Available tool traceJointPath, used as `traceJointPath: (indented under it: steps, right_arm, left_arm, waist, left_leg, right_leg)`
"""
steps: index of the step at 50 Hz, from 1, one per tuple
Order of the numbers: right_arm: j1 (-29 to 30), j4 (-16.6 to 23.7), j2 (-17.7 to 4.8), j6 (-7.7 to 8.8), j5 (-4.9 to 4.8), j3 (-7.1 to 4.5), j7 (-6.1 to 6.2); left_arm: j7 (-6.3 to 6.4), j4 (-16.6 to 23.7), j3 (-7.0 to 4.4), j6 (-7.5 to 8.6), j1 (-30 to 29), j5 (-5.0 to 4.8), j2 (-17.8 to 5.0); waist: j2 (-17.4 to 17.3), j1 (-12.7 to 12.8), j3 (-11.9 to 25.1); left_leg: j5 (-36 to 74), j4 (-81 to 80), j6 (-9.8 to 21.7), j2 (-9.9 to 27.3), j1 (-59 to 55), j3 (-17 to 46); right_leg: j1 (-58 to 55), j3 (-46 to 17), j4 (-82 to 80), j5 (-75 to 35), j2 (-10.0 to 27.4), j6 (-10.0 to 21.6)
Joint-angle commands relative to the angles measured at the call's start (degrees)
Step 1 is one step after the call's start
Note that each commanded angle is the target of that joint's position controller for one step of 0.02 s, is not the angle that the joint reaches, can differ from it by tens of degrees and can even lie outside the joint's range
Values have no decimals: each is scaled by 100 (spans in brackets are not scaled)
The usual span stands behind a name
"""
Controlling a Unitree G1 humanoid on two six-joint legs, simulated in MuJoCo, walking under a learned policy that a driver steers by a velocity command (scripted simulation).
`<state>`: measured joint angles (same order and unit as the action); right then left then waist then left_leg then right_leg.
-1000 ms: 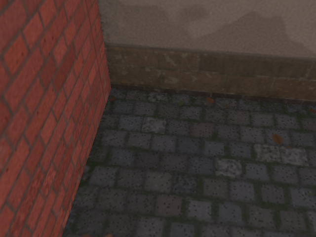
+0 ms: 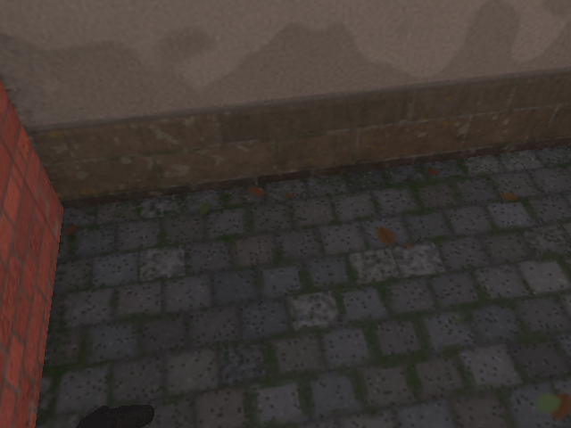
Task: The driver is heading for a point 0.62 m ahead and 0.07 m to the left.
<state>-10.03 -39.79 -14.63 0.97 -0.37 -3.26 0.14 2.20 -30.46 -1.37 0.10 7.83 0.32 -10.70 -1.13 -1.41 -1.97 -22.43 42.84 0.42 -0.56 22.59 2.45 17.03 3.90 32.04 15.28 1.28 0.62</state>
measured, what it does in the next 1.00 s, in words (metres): walks ahead: left foot, then right foot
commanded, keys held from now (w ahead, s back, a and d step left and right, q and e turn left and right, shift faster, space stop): q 0.14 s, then w+q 0.22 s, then w+e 0.60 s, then no key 0.04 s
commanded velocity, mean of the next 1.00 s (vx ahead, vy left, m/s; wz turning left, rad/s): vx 0.31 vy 0.00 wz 0.05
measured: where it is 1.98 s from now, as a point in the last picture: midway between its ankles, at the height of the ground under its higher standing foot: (272, 360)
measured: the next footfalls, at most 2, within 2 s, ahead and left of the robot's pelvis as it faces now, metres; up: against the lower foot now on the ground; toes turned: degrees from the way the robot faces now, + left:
left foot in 0.22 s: +0.05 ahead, +0.16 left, +0.00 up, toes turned +6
right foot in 0.70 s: +0.39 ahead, -0.01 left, +0.00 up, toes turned +3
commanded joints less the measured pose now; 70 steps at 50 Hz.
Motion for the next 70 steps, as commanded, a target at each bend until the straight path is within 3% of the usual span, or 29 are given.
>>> traceJointPath:
  steps: [1,8,9,10,11,12,13,14,16,18,24,27,34,36,37,38,39,40,43,44,49,52,55,58,60,61,62,65,70]
  right_arm:
    - [483,708,-458,-8,-12,-146,-77]
    - [31,612,-299,-200,-18,-11,-278]
    - [-621,430,-243,359,105,32,-604]
    - [-1198,253,-358,627,36,-94,-672]
    - [-1271,204,-708,759,91,-219,-620]
    - [-1631,336,-1403,847,-19,-440,-444]
    - [-1877,338,-1449,994,165,-365,-380]
    - [-1556,253,-923,993,228,-212,-311]
    - [-856,281,-527,773,97,40,-264]
    - [-471,261,-347,678,112,169,-206]
    - [-1357,-335,-158,658,300,188,-301]
    - [-1462,-552,-166,684,235,139,-292]
    - [-1358,-793,-519,610,209,159,-215]
    - [-1603,-857,-481,611,417,216,-209]
    - [-2473,-808,-55,619,527,353,-121]
    - [-2644,-854,22,638,561,398,-154]
    - [-1334,-559,-336,554,423,185,-225]
    - [-828,-535,-461,561,441,101,-210]
    - [-860,-446,-1,574,634,292,-156]
    - [-390,-12,-687,736,-59,42,6]
    - [491,419,-307,700,101,148,94]
    - [940,471,-141,726,191,225,39]
    - [799,439,-593,638,82,37,37]
    - [-236,58,-914,516,224,-148,79]
    - [-1177,-116,-1261,507,366,-122,128]
    - [-1246,-338,-1134,503,513,-71,79]
    - [-1200,-214,-1060,428,423,-133,64]
    - [313,-55,-325,203,182,158,201]
    - [496,-305,-710,194,278,64,206]
  left_arm:
    - [119,336,-391,166,231,36,-982]
    - [-66,43,-506,139,-200,-247,-1253]
    - [32,127,-599,408,-512,669,-1601]
    - [42,32,-653,450,-753,568,-1725]
    - [112,-103,-501,538,-519,312,-1171]
    - [247,68,-317,601,-222,175,-525]
    - [30,145,-136,710,-458,111,-367]
    - [-21,-4,-154,731,-877,97,-474]
    - [124,-260,-298,761,-653,344,-853]
    - [139,-300,-236,711,-575,419,-721]
    - [-275,-503,-17,635,-977,264,-439]
    - [-437,-462,67,551,-1285,213,-243]
    - [-420,-609,-176,537,-1380,50,-733]
    - [-330,-807,-387,597,-573,-54,-1145]
    - [-343,-1074,-372,573,484,-27,-1259]
    - [-370,-1451,-382,518,1664,86,-1151]
    - [-363,-1878,-436,612,2408,228,-1154]
    - [-383,-1854,-439,689,1782,272,-1201]
    - [-505,-1685,-248,654,622,252,-535]
    - [-417,-1372,-325,589,407,-315,-824]
    - [-187,-1317,-383,515,560,-230,-1113]
    - [-145,-1374,-448,476,902,-185,-1335]
    - [-160,-1404,-437,555,955,-242,-1152]
    - [-76,-1298,-477,464,576,-95,-1227]
    - [-103,-1064,-320,354,680,98,-763]
    - [-129,-1307,-141,318,2027,-67,-293]
    - [-184,-1593,-238,339,2152,-226,-970]
    - [-57,-1263,-235,105,518,17,-1217]
    - [100,-1276,-29,-48,365,-21,-708]
  waist:
    - [970,244,643]
    - [706,-66,633]
    - [-321,57,103]
    - [155,-318,186]
    - [-108,-263,284]
    - [-1643,-73,827]
    - [-2234,-590,570]
    - [-1504,-682,14]
    - [-594,-113,487]
    - [-205,182,556]
    - [-243,-460,491]
    - [-351,-495,320]
    - [-490,-112,489]
    - [-228,208,1118]
    - [680,118,2562]
    - [1301,657,3061]
    - [863,1091,1779]
    - [391,829,681]
    - [27,67,832]
    - [-188,47,687]
    - [33,4,-181]
    - [300,365,2]
    - [828,374,176]
    - [873,-254,809]
    - [-203,-528,1734]
    - [-1956,118,2655]
    - [-1257,-109,2965]
    - [-245,113,1067]
    - [-562,234,723]
  left_leg:
    - [-1286,2212,-171,349,1570,201]
    - [254,-60,-104,280,-228,-732]
    - [1315,-90,-102,-51,-1209,-489]
    - [1020,-708,3,-188,-1672,-402]
    - [725,-1120,317,-20,-1993,-71]
    - [1469,-1603,1776,1509,-2773,2529]
    - [-1125,-2994,2179,1892,-2622,4555]
    - [-2462,-3015,1598,1682,-2033,3982]
    - [-1321,-2722,1403,1308,-1203,3002]
    - [-736,-2690,1340,1164,-769,2617]
    - [837,-2915,1578,1278,-1775,1723]
    - [2105,-3001,1658,1403,-1765,1303]
    - [4542,-2661,1066,1301,-2556,212]
    - [5567,-1369,494,770,-1768,-361]
    - [3712,-64,20,279,-407,-224]
    - [-276,1278,-345,-462,935,111]
    - [-471,2771,-175,-302,1916,605]
    - [169,3533,-2,11,2400,740]
    - [914,3572,102,345,1706,643]
    - [661,3587,-56,456,1993,341]
    - [1129,1411,-404,692,2384,27]
    - [2925,-548,-429,101,460,-436]
    - [3661,-1581,-203,76,27,-11]
    - [3373,-1801,56,-58,-988,142]
    - [7067,-1108,602,991,-3443,858]
    - [8025,-1122,1674,2377,-4764,2632]
    - [6671,-1476,1802,2399,-4419,3055]
    - [4102,-2288,1225,1568,-1777,1630]
    - [3037,-2621,872,1055,-435,1003]
  right_leg:
    - [-1280,-2197,-1138,-1796,2271,1580]
    - [-315,-191,-863,-1032,1361,947]
    - [957,-653,-1123,1200,1401,865]
    - [1146,-453,-857,2102,1437,814]
    - [1337,-9,40,1872,1169,575]
    - [2527,664,2720,1969,245,-163]
    - [3716,-750,3593,1856,-190,-100]
    - [4203,-1015,4466,1264,76,132]
    - [3608,-802,5101,595,190,178]
    - [3189,-755,4819,128,302,9]
    - [3607,-180,2705,-345,479,-132]
    - [2922,0,1310,-412,393,-2]
    - [1237,505,-213,-1614,-333,603]
    - [-958,176,98,-1947,-396,986]
    - [-3677,-1223,343,-3025,520,1832]
    - [-5129,-3444,-598,-2340,1559,2639]
    - [-4397,-3708,-1308,-1218,1453,2008]
    - [-3116,-3434,-1502,-640,1377,1602]
    - [-1450,-2364,-1601,-2692,1177,1805]
    - [-1581,-2416,-2023,-2258,1120,1926]
    - [-467,-1757,-2387,-2056,659,1573]
    - [348,-974,-2227,-3000,87,1165]
    - [-665,-1338,-1935,-2730,294,924]
    - [-1746,-1467,-675,-4162,355,494]
    - [-429,-1341,1851,-1748,-373,-27]
    - [861,-1572,3707,2638,-998,-341]
    - [1008,-1972,4337,2566,-862,-344]
    - [773,-1108,3568,1538,-11,-695]
    - [-557,-707,1220,965,55,-675]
